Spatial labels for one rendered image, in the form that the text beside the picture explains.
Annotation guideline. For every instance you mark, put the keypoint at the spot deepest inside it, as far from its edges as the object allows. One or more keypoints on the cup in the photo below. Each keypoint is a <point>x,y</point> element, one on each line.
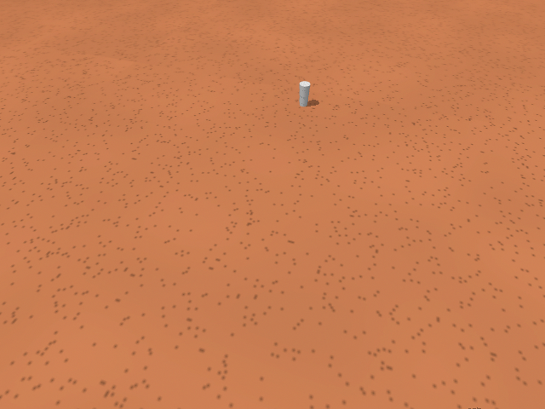
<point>304,93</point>

